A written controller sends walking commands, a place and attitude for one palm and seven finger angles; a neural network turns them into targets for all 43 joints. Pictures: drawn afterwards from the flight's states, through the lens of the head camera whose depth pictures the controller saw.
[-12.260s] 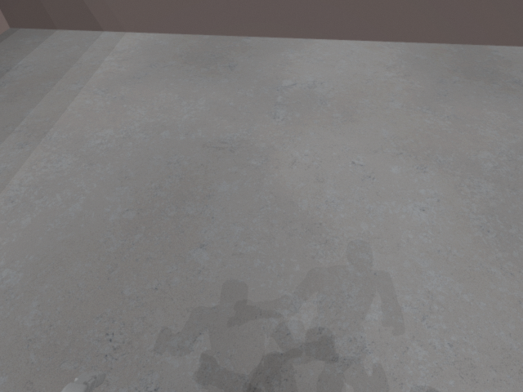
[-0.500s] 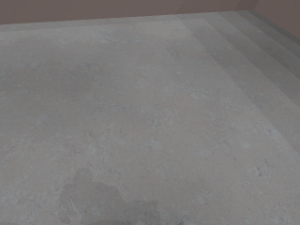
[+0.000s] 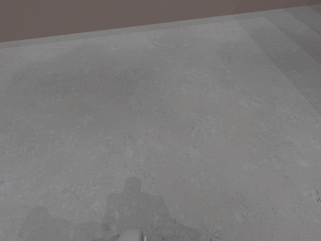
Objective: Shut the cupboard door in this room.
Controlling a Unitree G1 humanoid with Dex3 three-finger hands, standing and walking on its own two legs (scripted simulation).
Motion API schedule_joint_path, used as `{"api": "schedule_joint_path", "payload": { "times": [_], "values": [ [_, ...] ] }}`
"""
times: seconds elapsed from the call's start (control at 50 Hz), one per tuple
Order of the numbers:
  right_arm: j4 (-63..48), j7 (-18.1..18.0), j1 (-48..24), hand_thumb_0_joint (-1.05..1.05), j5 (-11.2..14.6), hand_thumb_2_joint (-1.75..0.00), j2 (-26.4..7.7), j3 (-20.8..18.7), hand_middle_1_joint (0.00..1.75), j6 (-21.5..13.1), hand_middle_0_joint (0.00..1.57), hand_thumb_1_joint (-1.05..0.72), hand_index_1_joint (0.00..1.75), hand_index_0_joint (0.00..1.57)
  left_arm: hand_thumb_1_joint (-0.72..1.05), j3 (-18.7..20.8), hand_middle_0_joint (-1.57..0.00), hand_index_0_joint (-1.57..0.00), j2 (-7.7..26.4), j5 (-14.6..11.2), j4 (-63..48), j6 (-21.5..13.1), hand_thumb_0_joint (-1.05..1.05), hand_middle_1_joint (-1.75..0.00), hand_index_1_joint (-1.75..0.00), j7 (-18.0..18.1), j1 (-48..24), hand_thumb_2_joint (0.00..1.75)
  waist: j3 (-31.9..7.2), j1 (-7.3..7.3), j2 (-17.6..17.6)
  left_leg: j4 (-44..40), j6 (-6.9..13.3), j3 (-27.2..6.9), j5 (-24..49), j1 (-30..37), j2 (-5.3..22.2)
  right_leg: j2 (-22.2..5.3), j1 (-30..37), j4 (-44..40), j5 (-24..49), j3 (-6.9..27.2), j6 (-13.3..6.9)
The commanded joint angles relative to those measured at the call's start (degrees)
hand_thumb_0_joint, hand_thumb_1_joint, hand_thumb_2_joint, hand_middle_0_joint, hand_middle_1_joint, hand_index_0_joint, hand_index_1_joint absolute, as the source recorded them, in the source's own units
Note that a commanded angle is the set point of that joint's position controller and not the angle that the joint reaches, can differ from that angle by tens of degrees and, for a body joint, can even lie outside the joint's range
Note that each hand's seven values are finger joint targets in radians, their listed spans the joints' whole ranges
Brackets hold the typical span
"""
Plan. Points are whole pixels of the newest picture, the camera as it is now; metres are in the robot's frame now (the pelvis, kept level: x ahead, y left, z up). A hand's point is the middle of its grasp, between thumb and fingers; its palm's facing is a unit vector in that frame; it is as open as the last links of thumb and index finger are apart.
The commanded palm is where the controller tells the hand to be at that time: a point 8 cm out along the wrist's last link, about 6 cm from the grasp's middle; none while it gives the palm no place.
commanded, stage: turn or walk to find it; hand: left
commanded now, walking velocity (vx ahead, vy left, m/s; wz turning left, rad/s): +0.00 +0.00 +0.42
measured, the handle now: out of the picture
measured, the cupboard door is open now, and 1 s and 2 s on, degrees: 81 81 81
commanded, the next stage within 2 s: none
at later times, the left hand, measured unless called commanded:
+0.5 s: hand out of the picture -0.03 +0.27 -0.17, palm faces +0.26 -0.93 -0.24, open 7.4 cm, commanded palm none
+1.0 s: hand out of the picture -0.05 +0.19 -0.15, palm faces +0.43 -0.86 -0.27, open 7.3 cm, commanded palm none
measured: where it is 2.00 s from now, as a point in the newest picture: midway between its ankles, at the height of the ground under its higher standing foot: outside the picture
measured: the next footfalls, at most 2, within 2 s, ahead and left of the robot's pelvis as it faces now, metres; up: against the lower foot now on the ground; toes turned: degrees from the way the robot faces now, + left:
left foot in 0.26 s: -0.02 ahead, +0.16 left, +0.00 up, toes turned +12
right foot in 0.70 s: +0.03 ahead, -0.08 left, +0.00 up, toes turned +12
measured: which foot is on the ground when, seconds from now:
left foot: up 0.00-0.24, down 0.26-0.72, up 0.74-1.00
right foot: down 0.00-0.28, up 0.30-0.68, down 0.70-1.00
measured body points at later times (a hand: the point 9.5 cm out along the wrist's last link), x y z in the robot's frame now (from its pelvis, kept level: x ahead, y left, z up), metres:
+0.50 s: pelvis -0.03 +0.05 +0.00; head -0.01 +0.07 +0.45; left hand -0.04 +0.32 -0.15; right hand +0.12 -0.17 -0.13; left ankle -0.06 +0.15 -0.74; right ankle -0.02 -0.10 -0.67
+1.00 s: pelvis -0.03 -0.01 +0.00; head +0.01 -0.02 +0.44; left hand -0.07 +0.24 -0.13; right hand +0.11 -0.23 -0.17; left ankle -0.12 +0.14 -0.65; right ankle -0.01 -0.09 -0.74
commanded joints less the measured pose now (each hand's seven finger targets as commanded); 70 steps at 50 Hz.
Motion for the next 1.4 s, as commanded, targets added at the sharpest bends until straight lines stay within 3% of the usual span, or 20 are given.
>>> {"api": "schedule_joint_path", "payload": {
  "times": [0.0, 0.14, 0.2, 0.22, 0.26, 0.28, 0.38, 0.54, 0.64, 0.66, 0.7, 0.72, 0.82, 1.06, 1.14, 1.16, 1.18, 1.2, 1.28, 1.38],
  "values": [
    [-3.91, -0.09, -3.23, 0.0, 0.3, -0.9, -2.58, 0.0, 0.3, -1.1, 0.2, -0.9, 0.3, 0.2, 0.9, 3.1, -0.2, -0.2, 11.85, 0.3, -3.33, -1.46, 0.0, -0.3, -0.3, 0.9, 1.56, 0.9, -0.86, 2.45, -11.06, -3.38, -0.92, 1.2, -1.89, -3.11, 1.67, -14.44, 3.13, -12.78, 4.36, 10.71, -4.34],
    [-4.88, -0.46, -6.95, 0.0, 1.25, -0.9, -1.1, 1.53, 0.3, -2.61, 0.2, -0.9, 0.3, 0.2, 0.9, 4.22, -0.2, -0.2, 15.1, 0.98, -0.9, -0.96, 0.0, -0.3, -0.3, 0.61, 4.88, 0.9, -4.98, 5.04, -14.08, -24.69, 0.13, 6.42, -9.1, 5.81, 1.21, -17.12, 8.08, -6.19, 21.55, 8.68, -6.47],
    [-3.73, -0.68, -2.52, 0.0, 1.31, -0.9, -1.87, 1.63, 0.3, -3.35, 0.2, -0.9, 0.3, 0.2, 0.9, 4.16, -0.2, -0.2, 15.15, 0.42, -0.58, -0.61, 0.0, -0.3, -0.3, 0.41, 2.86, 0.9, -7.49, 1.98, -12.93, -38.61, 1.11, 7.79, 1.37, 15.47, 0.27, -15.24, 4.99, 0.06, 22.36, 4.76, -2.67],
    [-3.14, -0.57, -0.38, 0.0, 1.29, -0.9, -3.48, 1.27, 0.3, -3.85, 0.2, -0.9, 0.3, 0.2, 0.9, 3.98, -0.2, -0.2, 13.98, -0.09, -0.64, -0.28, 0.0, -0.3, -0.3, 0.34, 2.04, 0.9, -8.32, 0.42, -7.48, -45.75, 1.88, 5.56, 8.97, 22.73, 2.17, -13.42, -0.41, 5.75, 17.34, 2.04, 0.22],
    [-3.19, -1.29, 2.75, 0.0, 0.67, -0.9, -12.73, -0.76, 0.3, -4.0, 0.2, -0.9, 0.3, 0.2, 0.9, 2.19, -0.2, -0.2, 8.18, -0.24, -4.31, 0.72, 0.0, -0.3, -0.3, 0.03, -1.01, 0.9, -6.34, -2.02, 15.91, -50.47, 12.24, -18.37, 34.39, 28.94, 22.46, -2.27, -21.39, 25.45, -21.17, 0.87, 6.72],
    [-2.72, -1.37, 2.68, 0.0, 0.4, -0.9, -12.42, -0.58, 0.3, -3.56, 0.2, -0.9, 0.3, 0.2, 0.9, 2.47, -0.2, -0.2, 9.76, -0.02, -4.44, 1.23, 0.0, -0.3, -0.3, 0.11, -3.22, 0.9, -5.45, -2.28, 9.19, -49.46, 14.84, -14.65, 30.89, 24.77, 23.45, -3.01, -19.09, 30.8, -20.07, 4.75, 5.65],
    [-4.94, -2.23, -5.65, 0.0, 0.55, -0.9, -7.91, 1.0, 0.3, -4.32, 0.2, -0.9, 0.3, 0.2, 0.9, 3.01, -0.2, -0.2, 9.86, 0.01, -1.23, 1.33, 0.0, -0.3, -0.3, -0.8, -1.67, 0.9, -2.14, 1.28, 7.24, -49.26, 11.04, -6.64, 28.05, 21.09, 12.39, -1.65, -19.3, 35.1, -7.77, 7.41, 6.76],
    [-4.89, -1.95, -2.13, 0.0, 0.18, -0.9, -8.22, 0.09, 0.3, -4.02, 0.2, -0.9, 0.3, 0.2, 0.9, 2.32, -0.2, -0.2, 8.64, -0.35, -3.78, 0.97, 0.0, -0.3, -0.3, -0.28, -5.57, 0.9, -4.33, -0.77, 6.46, -47.14, 13.31, -11.97, 30.52, 23.95, 13.15, 0.3, -16.05, 22.2, -11.13, 8.02, 7.3],
    [-6.15, -1.7, -4.96, 0.0, 0.37, -0.9, -8.19, -0.29, 0.3, -3.62, 0.2, -0.9, 0.3, 0.2, 0.9, 2.47, -0.2, -0.2, 8.81, -0.73, -2.91, -0.22, 0.0, -0.3, -0.3, -0.09, 0.58, 0.9, -7.44, 2.35, 6.61, -41.32, 10.74, -13.35, 30.19, 17.78, 9.74, 2.77, -1.42, 1.21, -0.91, 6.1, 6.29],
    [-6.38, -1.54, -5.33, 0.0, 0.75, -0.9, -7.01, -0.25, 0.3, -3.65, 0.2, -0.9, 0.3, 0.2, 0.9, 2.74, -0.2, -0.2, 10.24, -0.52, -2.34, -0.73, 0.0, -0.3, -0.3, 0.07, 2.69, 0.9, -8.01, 3.36, 3.4, -38.41, 8.21, -11.68, 23.03, 12.96, 7.26, 1.03, 5.38, -5.81, 5.38, 6.98, 5.96],
    [-8.72, -1.19, -5.65, 0.0, 1.13, -0.9, -1.65, 0.72, 0.3, -3.68, 0.2, -0.9, 0.3, 0.2, 0.9, 4.36, -0.2, -0.2, 18.32, 0.67, -2.41, -1.55, 0.0, -0.3, -0.3, 0.74, 4.85, 0.9, -6.99, 4.84, -20.15, -17.66, 1.74, -0.02, -14.38, -4.79, -4.64, -21.77, 13.36, -10.81, 18.16, 28.9, -3.82],
    [-8.68, -1.28, -6.27, 0.0, 0.85, -0.9, -4.44, 0.01, 0.3, -2.99, 0.2, -0.9, 0.3, 0.2, 0.9, 4.1, -0.2, -0.2, 17.66, 0.23, -3.21, -1.19, 0.0, -0.3, -0.3, 0.91, 4.28, 0.9, -6.53, 4.8, -13.98, -8.25, 2.11, -2.53, -15.19, -2.37, -2.2, -23.9, 6.64, -10.68, 20.08, 26.05, -7.36],
    [-3.56, -0.21, -1.68, 0.0, 0.44, -0.9, -3.07, -0.05, 0.3, -1.67, 0.2, -0.9, 0.3, 0.2, 0.9, 2.57, -0.2, -0.2, 10.87, -0.15, -4.85, -1.77, 0.0, -0.3, -0.3, 0.76, -3.28, 0.9, -2.65, 0.3, -10.53, 2.98, 0.3, -0.95, -2.39, -3.28, 0.21, -12.53, 4.13, -8.86, 21.35, 10.23, -3.15],
    [-5.13, -0.33, -9.5, 0.0, 1.08, -0.9, -1.21, 1.86, 0.3, -2.39, 0.2, -0.9, 0.3, 0.2, 0.9, 3.73, -0.2, -0.2, 14.32, 0.84, -1.25, -1.19, 0.0, -0.3, -0.3, 0.68, 4.94, 0.9, -3.21, 4.71, -13.58, -20.89, -0.03, 6.15, -7.22, 3.84, 1.54, -15.97, 8.49, -4.77, 30.58, 6.31, -5.89],
    [-4.12, -0.47, -4.07, 0.0, 1.01, -0.9, -2.45, 1.74, 0.3, -3.51, 0.2, -0.9, 0.3, 0.2, 0.9, 4.15, -0.2, -0.2, 15.0, 0.27, -0.87, -0.66, 0.0, -0.3, -0.3, 0.54, 2.17, 0.9, -6.19, 1.31, -10.27, -39.56, 1.29, 8.0, 5.53, 16.63, 1.37, -14.99, 4.18, 3.41, 24.54, 1.94, -1.61],
    [-3.66, -0.39, -1.57, 0.0, 0.87, -0.9, -5.35, 1.14, 0.3, -4.07, 0.2, -0.9, 0.3, 0.2, 0.9, 3.86, -0.2, -0.2, 13.67, -0.25, -1.46, -0.25, 0.0, -0.3, -0.3, 0.36, 2.26, 0.9, -8.13, -0.32, -2.78, -44.82, 2.75, 3.38, 15.25, 24.89, 4.39, -11.95, -2.24, 11.08, 16.54, -0.53, 1.55],
    [-3.81, -0.7, 0.71, 0.0, 0.49, -0.9, -11.05, -0.22, 0.3, -4.55, 0.2, -0.9, 0.3, 0.2, 0.9, 3.06, -0.2, -0.2, 9.84, -0.65, -3.09, 0.03, 0.0, -0.3, -0.3, 0.03, 2.81, 0.9, -9.05, -1.17, 14.16, -46.29, 9.4, -15.67, 36.37, 33.08, 18.6, -3.96, -17.38, 22.73, -11.83, -2.19, 6.07],
    [-2.86, -1.13, 3.54, 0.0, 0.83, -0.9, -13.5, -0.68, 0.3, -3.9, 0.2, -0.9, 0.3, 0.2, 0.9, 2.07, -0.2, -0.2, 9.05, -0.27, -4.33, 0.57, 0.0, -0.3, -0.3, 0.32, -0.55, 0.9, -9.27, -2.67, 13.9, -46.81, 14.74, -17.33, 45.33, 30.18, 23.64, -2.12, -18.26, 30.23, -24.53, 2.96, 6.29],
    [-4.84, -2.18, -4.85, 0.0, 0.32, -0.9, -8.31, 0.9, 0.3, -3.98, 0.2, -0.9, 0.3, 0.2, 0.9, 2.92, -0.2, -0.2, 10.32, -0.09, -2.46, 1.28, 0.0, -0.3, -0.3, -0.23, -3.51, 0.9, -1.9, 0.0, 9.71, -48.74, 12.99, -10.68, 29.07, 19.96, 15.54, -2.77, -18.68, 36.07, -12.62, 8.32, 6.04],
    [-5.41, -1.95, -4.44, 0.0, 0.65, -0.9, -8.17, 0.74, 0.3, -4.52, 0.2, -0.9, 0.3, 0.2, 0.9, 2.71, -0.2, -0.2, 9.61, -0.05, -1.81, 1.23, 0.0, -0.3, -0.3, -0.44, -1.59, 0.9, -4.78, 0.75, 4.45, -49.21, 12.36, -8.73, 26.96, 22.27, 12.87, -1.24, -17.57, 33.53, -7.81, 8.16, 7.14]
  ]
}}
